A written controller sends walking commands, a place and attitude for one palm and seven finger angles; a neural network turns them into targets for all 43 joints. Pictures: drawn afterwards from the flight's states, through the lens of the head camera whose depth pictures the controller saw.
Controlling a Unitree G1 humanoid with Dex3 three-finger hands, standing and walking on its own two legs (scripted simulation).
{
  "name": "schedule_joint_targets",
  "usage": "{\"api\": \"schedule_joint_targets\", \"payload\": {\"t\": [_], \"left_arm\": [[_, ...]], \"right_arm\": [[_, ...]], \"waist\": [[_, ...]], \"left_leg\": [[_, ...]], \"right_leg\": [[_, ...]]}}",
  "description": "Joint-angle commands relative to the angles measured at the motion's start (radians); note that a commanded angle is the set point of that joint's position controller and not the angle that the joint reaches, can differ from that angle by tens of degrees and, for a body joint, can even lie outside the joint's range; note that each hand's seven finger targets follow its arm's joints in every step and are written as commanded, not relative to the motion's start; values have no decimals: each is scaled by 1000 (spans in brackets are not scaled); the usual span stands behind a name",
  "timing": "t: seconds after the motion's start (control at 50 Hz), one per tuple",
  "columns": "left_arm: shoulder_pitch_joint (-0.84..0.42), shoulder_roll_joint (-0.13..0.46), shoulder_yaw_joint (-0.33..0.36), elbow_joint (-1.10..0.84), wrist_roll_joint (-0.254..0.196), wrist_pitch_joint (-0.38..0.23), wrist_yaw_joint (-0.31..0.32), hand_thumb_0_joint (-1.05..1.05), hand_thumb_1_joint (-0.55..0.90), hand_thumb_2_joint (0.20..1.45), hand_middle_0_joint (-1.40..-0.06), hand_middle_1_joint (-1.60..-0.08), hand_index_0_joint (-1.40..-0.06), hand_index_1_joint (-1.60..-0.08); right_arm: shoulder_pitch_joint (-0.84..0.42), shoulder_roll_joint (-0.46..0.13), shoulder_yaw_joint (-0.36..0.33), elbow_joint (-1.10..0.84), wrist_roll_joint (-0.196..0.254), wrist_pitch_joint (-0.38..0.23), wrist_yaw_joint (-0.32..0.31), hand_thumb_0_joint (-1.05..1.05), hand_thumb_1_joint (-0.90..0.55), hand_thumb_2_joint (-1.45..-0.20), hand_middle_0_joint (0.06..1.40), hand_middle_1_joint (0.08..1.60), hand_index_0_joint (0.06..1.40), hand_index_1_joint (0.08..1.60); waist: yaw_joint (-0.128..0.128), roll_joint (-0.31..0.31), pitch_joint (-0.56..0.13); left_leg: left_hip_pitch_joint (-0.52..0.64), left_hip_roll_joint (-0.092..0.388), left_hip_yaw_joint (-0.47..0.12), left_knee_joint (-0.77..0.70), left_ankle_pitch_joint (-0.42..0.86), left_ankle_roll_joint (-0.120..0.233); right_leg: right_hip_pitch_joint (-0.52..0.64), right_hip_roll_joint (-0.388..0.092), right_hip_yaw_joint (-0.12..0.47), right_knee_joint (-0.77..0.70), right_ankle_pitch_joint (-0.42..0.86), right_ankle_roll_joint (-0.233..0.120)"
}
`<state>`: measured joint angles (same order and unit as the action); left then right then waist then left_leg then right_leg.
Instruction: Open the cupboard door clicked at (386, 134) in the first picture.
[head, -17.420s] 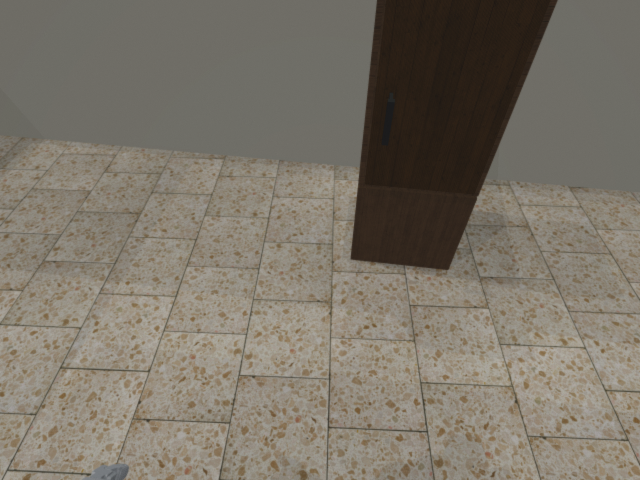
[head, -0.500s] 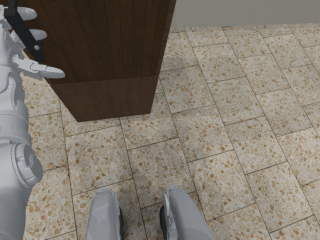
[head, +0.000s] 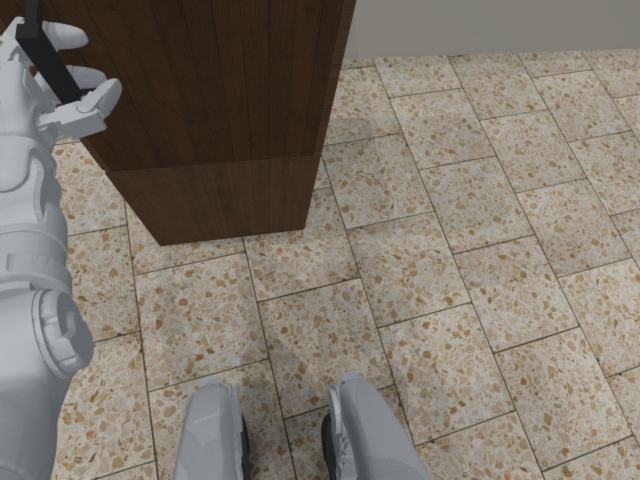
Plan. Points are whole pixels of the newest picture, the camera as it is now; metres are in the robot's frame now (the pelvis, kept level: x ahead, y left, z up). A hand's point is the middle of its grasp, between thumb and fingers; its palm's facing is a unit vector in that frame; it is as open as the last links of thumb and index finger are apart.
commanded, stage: close the thumb around the handle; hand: left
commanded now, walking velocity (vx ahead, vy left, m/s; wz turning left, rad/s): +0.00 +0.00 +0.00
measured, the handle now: (63, 69) +0.58 +0.25 +0.06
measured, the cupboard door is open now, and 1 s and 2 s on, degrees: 0 26 49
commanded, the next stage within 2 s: pull the door open along its arc in 0.22 s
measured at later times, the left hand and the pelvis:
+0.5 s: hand (90, 103) +0.53 +0.21 +0.06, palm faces +0.08 -1.00 -0.02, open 5.2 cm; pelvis +0.00 +0.00 +0.00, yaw +0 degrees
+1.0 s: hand (154, 201) +0.41 +0.14 +0.06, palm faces +0.49 -0.87 +0.02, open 5.3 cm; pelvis +0.02 +0.00 +0.03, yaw +2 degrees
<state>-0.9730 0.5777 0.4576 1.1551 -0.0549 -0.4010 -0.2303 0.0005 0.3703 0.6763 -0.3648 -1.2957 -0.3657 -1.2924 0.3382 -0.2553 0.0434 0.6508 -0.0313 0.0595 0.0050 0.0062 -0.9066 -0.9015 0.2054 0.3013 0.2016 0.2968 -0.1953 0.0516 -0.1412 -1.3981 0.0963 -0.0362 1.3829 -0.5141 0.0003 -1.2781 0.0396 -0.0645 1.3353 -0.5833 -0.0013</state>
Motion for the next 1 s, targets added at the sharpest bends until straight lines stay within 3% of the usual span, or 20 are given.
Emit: {"api": "schedule_joint_targets", "payload": {"t": [0.0, 0.08, 0.14, 0.18, 0.24, 0.3, 0.32, 0.38, 0.46, 0.52, 0.58, 0.64, 0.7, 0.72, 0.74, 0.78, 0.84, 0.86, 0.92, 0.98], "left_arm": [[-442, 277, 28, -205, -7, -71, 12, 0, 900, 900, -400, -1350, -400, -1350], [-416, 275, 35, -211, -7, -81, 13, 0, 900, 900, -400, -1350, -400, -1350], [-419, 256, 14, -176, -8, -67, 7, 0, 900, 900, -400, -1350, -400, -1350], [-425, 284, 37, -196, -12, -71, 6, 0, 900, 900, -400, -1350, -400, -1350], [-414, 317, 54, -165, -10, -60, -2, 0, 900, 900, -400, -1350, -400, -1350], [-433, 311, 45, -151, -3, -55, -2, 0, 900, 900, -400, -1350, -400, -1350], [-419, 251, 8, -181, -12, -55, -5, 0, 900, 900, -400, -1350, -400, -1350], [-350, 258, 37, -218, -24, -62, -5, 0, 900, 900, -400, -1350, -400, -1350], [-233, 207, 23, -281, -36, -58, -3, 0, 900, 900, -400, -1350, -400, -1350], [-107, 151, 2, -326, -58, -49, 2, 0, 900, 900, -400, -1350, -400, -1350], [26, 87, -22, -440, -79, -57, 12, 0, 900, 900, -400, -1350, -400, -1350], [142, 3, -69, -497, -98, -61, 29, 0, 900, 900, -400, -1350, -400, -1350], [204, -68, -108, -551, -103, -86, 56, 0, 900, 900, -400, -1350, -400, -1350], [243, -122, 25, -598, -173, -87, 211, 0, 900, 900, -400, -1350, -400, -1350], [304, -219, -67, -620, -149, -86, 291, 0, 900, 900, -400, -1350, -400, -1350], [371, -290, -104, -656, -106, -95, 432, 0, 900, 900, -400, -1350, -400, -1350], [392, -375, -181, -738, 14, -124, 634, 0, 900, 900, -400, -1350, -400, -1350], [402, -405, -227, -743, 62, -130, 678, 0, 900, 900, -400, -1350, -400, -1350], [415, -521, -336, -790, 135, -148, 786, 0, 900, 900, -400, -1350, -400, -1350], [485, -593, -436, -824, 175, -155, 813, 0, 900, 900, -400, -1350, -400, -1350]], "right_arm": [[197, -197, -63, -28, -2, -12, -15, 0, -900, -900, 200, 300, 200, 300], [196, -196, -64, -31, -4, -10, -13, 0, -900, -900, 200, 300, 200, 300], [196, -196, -62, -31, 0, -8, -13, 0, -900, -900, 200, 300, 200, 300], [196, -199, -62, -34, -1, -9, -14, 0, -900, -900, 200, 300, 200, 300], [193, -197, -57, -38, 2, -9, -19, 0, -900, -900, 200, 300, 200, 300], [194, -198, -56, -37, 1, -9, -19, 0, -900, -900, 200, 300, 200, 300], [196, -193, -59, -41, 0, -10, -16, 0, -900, -900, 200, 300, 200, 300], [195, -196, -68, -45, 0, -9, -13, 0, -900, -900, 200, 300, 200, 300], [183, -186, -74, -61, 8, -3, -4, 0, -900, -900, 200, 300, 200, 300], [160, -180, -80, -81, 19, 0, 2, 0, -900, -900, 200, 300, 200, 300], [140, -171, -92, -98, 26, -3, 5, 0, -900, -900, 200, 300, 200, 300], [110, -160, -97, -110, 34, -8, 10, 0, -900, -900, 200, 300, 200, 300], [90, -150, -103, -114, 34, -16, 11, 0, -900, -900, 200, 300, 200, 300], [70, -127, -104, -130, 21, -22, 5, 0, -900, -900, 200, 300, 200, 300], [58, -119, -103, -133, 14, -27, 15, 0, -900, -900, 200, 300, 200, 300], [52, -109, -104, -135, -4, -25, 29, 0, -900, -900, 200, 300, 200, 300], [29, -97, -110, -141, -37, -11, 52, 0, -900, -900, 200, 300, 200, 300], [29, -97, -112, -141, -47, -9, 56, 0, -900, -900, 200, 300, 200, 300], [-8, -84, -121, -147, -60, -4, 64, 0, -900, -900, 200, 300, 200, 300], [-40, -73, -126, -153, -65, -9, 61, 0, -900, -900, 200, 300, 200, 300]], "waist": [[-15, 173, -551], [-9, 178, -580], [-23, 149, -528], [-14, 167, -558], [-17, 118, -537], [-22, 156, -522], [-19, 161, -551], [10, 184, -611], [37, 157, -614], [56, 110, -574], [82, 104, -603], [82, 30, -520], [90, 36, -483], [163, 54, -483], [138, 50, -480], [139, 12, -458], [143, 40, -454], [128, 7, -447], [123, -9, -450], [123, -44, -458]], "left_leg": [[554, -37, -49, -114, 334, 34], [577, -37, -50, -109, 380, 32], [535, -38, -48, -113, 330, 34], [543, -38, -44, -108, 348, 36], [467, -41, -33, -97, 318, 42], [487, -38, -39, -94, 312, 40], [519, -39, -44, -103, 322, 37], [584, -37, -46, -110, 384, 29], [599, -43, -37, -132, 399, 30], [580, -49, -24, -164, 364, 28], [628, -55, -17, -190, 410, 24], [577, -65, 3, -210, 359, 26], [587, -73, 12, -226, 346, 21], [595, -72, 18, -247, 371, 7], [621, -70, 17, -256, 382, -1], [618, -69, 21, -261, 402, -5], [639, -68, 21, -264, 413, -13], [631, -68, 16, -254, 408, -9], [644, -72, 17, -266, 382, -10], [649, -77, 24, -268, 375, -5]], "right_leg": [[130, 26, 17, -183, 281, -18], [138, 26, 16, -173, 318, -20], [136, 28, 18, -184, 285, -16], [145, 26, 21, -179, 303, -16], [186, 28, 31, -179, 306, -10], [133, 26, 24, -175, 280, -13], [139, 26, 21, -176, 283, -15], [146, 24, 14, -167, 324, -19], [199, 24, 18, -176, 357, -18], [248, 24, 18, -204, 354, -13], [297, 20, 15, -212, 410, -15], [339, 18, 21, -239, 409, -8], [343, 13, 20, -244, 405, -11], [357, 9, 5, -243, 405, -9], [345, 11, -1, -244, 403, -6], [357, 10, -6, -241, 423, -8], [348, 5, -7, -224, 416, -15], [343, 8, -7, -220, 418, -15], [367, 3, -8, -234, 412, -18], [410, -1, -3, -251, 445, -18]]}}
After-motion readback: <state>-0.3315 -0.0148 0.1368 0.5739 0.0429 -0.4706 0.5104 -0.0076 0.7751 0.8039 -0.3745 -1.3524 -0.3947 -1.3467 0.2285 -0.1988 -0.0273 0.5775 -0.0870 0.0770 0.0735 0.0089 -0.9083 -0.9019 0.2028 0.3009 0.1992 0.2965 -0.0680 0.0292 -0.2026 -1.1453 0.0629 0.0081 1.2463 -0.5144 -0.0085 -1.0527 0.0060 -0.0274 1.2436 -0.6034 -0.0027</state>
